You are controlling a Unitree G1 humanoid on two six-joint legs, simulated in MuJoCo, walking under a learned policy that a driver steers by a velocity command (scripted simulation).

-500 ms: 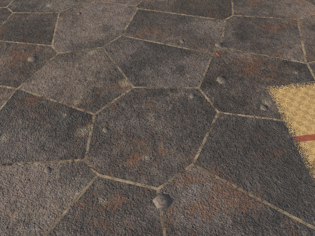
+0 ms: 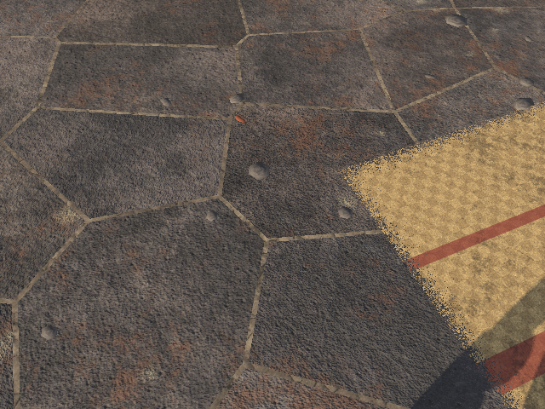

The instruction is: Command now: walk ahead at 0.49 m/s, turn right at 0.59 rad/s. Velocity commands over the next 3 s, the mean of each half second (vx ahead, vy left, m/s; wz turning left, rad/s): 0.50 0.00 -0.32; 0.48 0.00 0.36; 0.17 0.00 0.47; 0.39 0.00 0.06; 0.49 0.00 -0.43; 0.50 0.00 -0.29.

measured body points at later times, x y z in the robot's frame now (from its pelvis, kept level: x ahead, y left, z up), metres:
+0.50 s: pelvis +0.26 -0.09 +0.00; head +0.29 -0.10 +0.45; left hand +0.44 +0.15 -0.10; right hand +0.29 -0.37 -0.14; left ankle +0.19 +0.09 -0.64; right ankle +0.30 -0.18 -0.74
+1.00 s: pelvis +0.54 -0.06 -0.02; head +0.59 -0.05 +0.42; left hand +0.58 +0.23 -0.15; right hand +0.75 -0.30 -0.12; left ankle +0.63 +0.02 -0.74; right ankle +0.35 -0.20 -0.64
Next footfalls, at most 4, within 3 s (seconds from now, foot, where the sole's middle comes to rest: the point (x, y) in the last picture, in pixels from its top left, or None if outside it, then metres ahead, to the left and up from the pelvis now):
0.36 right None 0.34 -0.19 -0.77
0.94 left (275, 329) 0.67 0.02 -0.77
1.42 right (331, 271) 0.85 -0.13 -0.77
1.80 left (239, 285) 0.80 0.13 -0.77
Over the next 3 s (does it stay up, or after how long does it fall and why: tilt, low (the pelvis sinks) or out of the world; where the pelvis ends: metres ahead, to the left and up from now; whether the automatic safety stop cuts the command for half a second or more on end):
stays up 1.40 0.16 0.01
